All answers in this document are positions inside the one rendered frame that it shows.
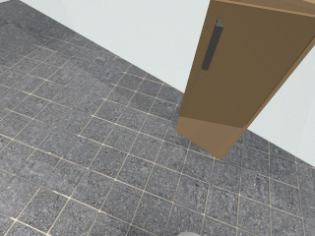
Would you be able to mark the handle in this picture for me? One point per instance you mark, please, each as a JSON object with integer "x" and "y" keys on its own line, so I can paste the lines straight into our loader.
{"x": 212, "y": 45}

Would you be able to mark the cupboard door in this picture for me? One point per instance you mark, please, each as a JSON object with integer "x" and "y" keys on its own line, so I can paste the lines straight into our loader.
{"x": 257, "y": 46}

